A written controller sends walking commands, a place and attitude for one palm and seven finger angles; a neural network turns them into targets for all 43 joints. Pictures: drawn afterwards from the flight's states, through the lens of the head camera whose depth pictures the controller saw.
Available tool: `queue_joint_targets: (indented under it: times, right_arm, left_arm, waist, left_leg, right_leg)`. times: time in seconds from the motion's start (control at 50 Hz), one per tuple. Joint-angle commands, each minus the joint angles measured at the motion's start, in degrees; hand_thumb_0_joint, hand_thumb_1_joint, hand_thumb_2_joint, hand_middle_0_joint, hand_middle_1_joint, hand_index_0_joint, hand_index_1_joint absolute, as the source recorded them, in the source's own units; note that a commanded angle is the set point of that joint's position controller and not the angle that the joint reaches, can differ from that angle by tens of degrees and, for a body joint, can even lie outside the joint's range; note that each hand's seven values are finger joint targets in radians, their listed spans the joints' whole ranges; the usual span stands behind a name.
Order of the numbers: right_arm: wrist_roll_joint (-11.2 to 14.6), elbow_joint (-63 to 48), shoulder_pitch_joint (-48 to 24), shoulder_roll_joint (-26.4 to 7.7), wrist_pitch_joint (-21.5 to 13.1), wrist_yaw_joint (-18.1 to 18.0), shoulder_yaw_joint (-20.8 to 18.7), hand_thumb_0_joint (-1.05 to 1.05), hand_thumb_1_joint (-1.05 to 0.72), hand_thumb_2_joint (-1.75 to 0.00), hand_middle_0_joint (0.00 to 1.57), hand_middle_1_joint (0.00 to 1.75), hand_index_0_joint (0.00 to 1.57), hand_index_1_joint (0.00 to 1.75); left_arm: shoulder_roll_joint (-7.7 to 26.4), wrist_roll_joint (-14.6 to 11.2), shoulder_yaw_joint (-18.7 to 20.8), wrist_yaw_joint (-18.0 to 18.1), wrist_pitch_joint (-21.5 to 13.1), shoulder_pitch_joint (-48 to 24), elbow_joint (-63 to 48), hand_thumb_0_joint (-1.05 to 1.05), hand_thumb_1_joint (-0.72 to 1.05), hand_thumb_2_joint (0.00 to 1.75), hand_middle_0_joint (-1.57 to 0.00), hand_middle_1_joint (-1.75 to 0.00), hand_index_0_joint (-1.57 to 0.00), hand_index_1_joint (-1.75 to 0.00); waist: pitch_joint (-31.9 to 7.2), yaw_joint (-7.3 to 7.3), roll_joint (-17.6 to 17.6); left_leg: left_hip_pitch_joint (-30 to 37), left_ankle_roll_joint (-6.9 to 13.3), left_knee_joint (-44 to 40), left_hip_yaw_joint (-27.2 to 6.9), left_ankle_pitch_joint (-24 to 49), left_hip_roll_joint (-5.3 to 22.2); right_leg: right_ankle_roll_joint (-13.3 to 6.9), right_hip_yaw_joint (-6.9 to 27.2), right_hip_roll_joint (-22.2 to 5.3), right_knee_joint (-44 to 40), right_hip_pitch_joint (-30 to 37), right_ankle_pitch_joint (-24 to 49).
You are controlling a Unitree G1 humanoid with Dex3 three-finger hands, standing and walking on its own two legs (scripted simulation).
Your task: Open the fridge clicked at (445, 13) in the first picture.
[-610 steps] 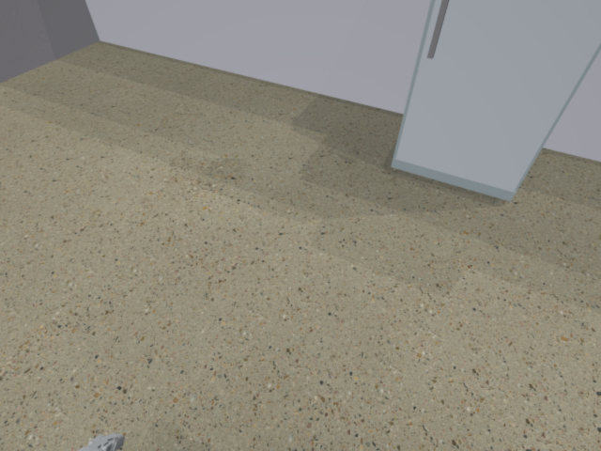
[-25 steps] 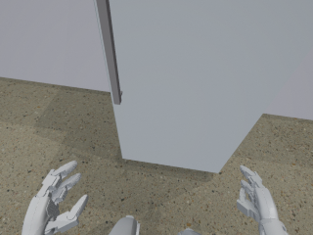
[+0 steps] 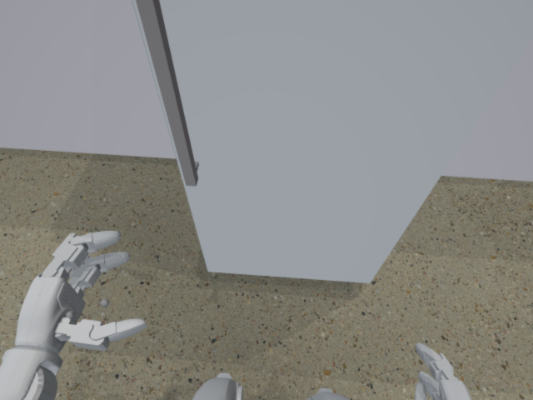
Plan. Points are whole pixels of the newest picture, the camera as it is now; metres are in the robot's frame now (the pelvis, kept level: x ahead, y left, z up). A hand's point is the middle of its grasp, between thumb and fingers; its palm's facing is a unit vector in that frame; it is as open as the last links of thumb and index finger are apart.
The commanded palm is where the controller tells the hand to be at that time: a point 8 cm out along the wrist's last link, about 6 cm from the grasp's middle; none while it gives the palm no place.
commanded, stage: raise the hand to about handle height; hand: left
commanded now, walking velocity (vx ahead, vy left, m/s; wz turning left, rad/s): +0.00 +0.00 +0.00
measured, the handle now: (175, 95) +0.56 +0.20 +0.14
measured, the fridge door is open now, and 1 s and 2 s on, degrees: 0 0 0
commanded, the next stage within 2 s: move the hooked fingers beside the handle in 1.08 s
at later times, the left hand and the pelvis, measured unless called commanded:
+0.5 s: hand (62, 248) +0.27 +0.28 +0.11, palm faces +0.05 -1.00 -0.06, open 13.9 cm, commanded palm +0.25 +0.33 +0.12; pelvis +0.02 +0.01 +0.03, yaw +0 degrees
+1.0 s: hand (66, 238) +0.28 +0.28 +0.12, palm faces +0.04 -1.00 -0.05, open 14.0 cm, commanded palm +0.26 +0.32 +0.12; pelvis +0.01 +0.01 +0.03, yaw -1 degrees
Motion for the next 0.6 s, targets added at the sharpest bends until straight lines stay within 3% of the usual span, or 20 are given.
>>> queue_joint_targets:
  times: [0.0,0.06,0.08,0.14,0.2,0.28,0.34,0.38,0.44,0.54,0.58]
  right_arm:
    - [0.43,-10.86,-5.27,-6.88,-5.13,-1.44,-2.62,0.00,-0.90,-0.90,0.20,0.30,0.20,0.30]
    - [0.16,-10.58,-5.53,-6.23,-5.22,-1.53,-2.43,0.00,-0.90,-0.90,0.20,0.30,0.20,0.30]
    - [-0.10,-10.07,-5.46,-6.29,-5.10,-1.46,-2.25,0.00,-0.90,-0.90,0.20,0.30,0.20,0.30]
    - [-0.17,-9.87,-5.66,-5.81,-4.49,-0.73,-1.91,0.00,-0.90,-0.90,0.20,0.30,0.20,0.30]
    - [0.00,-10.20,-5.29,-6.49,-3.54,-0.56,-1.66,0.00,-0.90,-0.90,0.20,0.30,0.20,0.30]
    - [0.33,-11.15,-5.14,-7.37,-3.00,-1.42,-1.34,0.00,-0.90,-0.90,0.20,0.30,0.20,0.30]
    - [0.36,-11.17,-5.50,-7.06,-3.04,-1.97,-1.17,0.00,-0.90,-0.90,0.20,0.30,0.20,0.30]
    - [0.00,-10.66,-5.55,-7.06,-3.14,-2.19,-0.86,0.00,-0.90,-0.90,0.20,0.30,0.20,0.30]
    - [0.05,-9.81,-5.44,-6.73,-3.12,-2.18,-0.58,0.00,-0.90,-0.90,0.20,0.30,0.20,0.30]
    - [0.51,-9.28,-5.09,-7.30,-2.55,-2.41,-0.62,0.00,-0.90,-0.90,0.20,0.30,0.20,0.30]
    - [0.47,-9.63,-5.14,-7.54,-2.42,-2.53,-0.52,0.00,-0.90,-0.90,0.20,0.30,0.20,0.30]
  left_arm:
    - [12.88,-2.31,5.77,-3.81,-1.39,-9.26,-12.39,0.00,-0.31,0.38,-0.29,-1.08,-0.29,-1.08]
    - [14.55,-3.24,9.70,-1.46,-1.52,-9.89,-14.41,0.00,-0.38,0.35,-0.29,-1.12,-0.29,-1.12]
    - [15.98,-3.16,11.22,-0.60,-1.59,-10.37,-14.56,0.00,-0.41,0.34,-0.29,-1.14,-0.29,-1.14]
    - [12.33,-2.70,9.10,0.62,-0.91,-9.96,-11.35,0.00,-0.48,0.31,-0.30,-1.18,-0.30,-1.18]
    - [11.34,-1.80,6.76,-1.76,2.36,-11.21,-5.26,0.00,-0.50,0.30,-0.30,-1.20,-0.30,-1.20]
    - [14.36,-2.14,7.50,-6.04,6.28,-16.33,-3.26,0.00,-0.50,0.30,-0.30,-1.20,-0.30,-1.20]
    - [17.31,-3.29,10.51,-6.95,5.95,-22.05,-5.93,0.00,-0.50,0.30,-0.30,-1.20,-0.30,-1.20]
    - [19.74,-3.55,12.67,-6.28,4.63,-24.96,-6.62,0.00,-0.50,0.30,-0.30,-1.20,-0.30,-1.20]
    - [19.69,-3.51,13.03,-6.07,3.41,-26.77,-4.43,0.00,-0.50,0.30,-0.30,-1.20,-0.30,-1.20]
    - [20.49,-2.73,12.35,-8.84,6.48,-28.67,2.52,0.00,-0.50,0.30,-0.30,-1.20,-0.30,-1.20]
    - [20.35,-3.02,12.10,-10.31,8.21,-28.15,5.60,0.00,-0.50,0.30,-0.30,-1.20,-0.30,-1.20]
  waist:
    - [-12.96,0.01,1.83]
    - [-13.77,1.32,3.42]
    - [-13.45,2.07,5.62]
    - [-9.61,1.15,5.57]
    - [-6.16,0.24,3.44]
    - [-7.22,0.19,0.79]
    - [-11.04,0.66,2.21]
    - [-11.14,1.06,3.17]
    - [-10.34,0.78,4.98]
    - [-9.43,0.62,5.33]
    - [-9.01,1.02,3.45]
  left_leg:
    - [9.79,0.52,-11.55,-3.48,5.72,-1.62]
    - [13.37,0.15,-13.19,-3.76,10.24,-1.43]
    - [14.25,-0.19,-13.43,-3.97,12.54,-1.38]
    - [15.35,-0.77,-14.65,-4.09,15.07,-1.12]
    - [14.07,-0.58,-15.46,-3.72,14.08,-1.12]
    - [15.26,-0.15,-16.39,-3.84,13.81,-1.22]
    - [18.57,-0.42,-17.12,-4.08,14.88,-1.27]
    - [19.78,-0.66,-17.47,-4.43,15.94,-1.14]
    - [21.21,-1.01,-18.58,-4.73,15.65,-1.05]
    - [21.69,-0.87,-20.11,-4.51,16.07,-1.03]
    - [21.20,-0.57,-20.36,-4.33,16.53,-1.17]
  right_leg:
    - [0.62,6.63,0.73,-12.39,7.05,2.61]
    - [0.31,4.69,1.24,-11.37,9.01,8.58]
    - [-0.22,4.25,1.49,-10.69,9.71,10.71]
    - [-0.04,2.95,1.48,-10.87,8.42,13.48]
    - [0.24,3.12,1.54,-12.23,8.27,13.84]
    - [0.34,3.70,1.65,-14.01,10.49,14.52]
    - [0.28,3.73,1.70,-14.62,12.17,14.92]
    - [-0.08,3.68,2.02,-14.72,12.60,15.04]
    - [-0.18,3.54,1.86,-15.38,12.23,14.29]
    - [-0.10,3.67,1.48,-16.97,13.30,15.15]
    - [-0.29,3.83,1.62,-17.58,14.37,15.88]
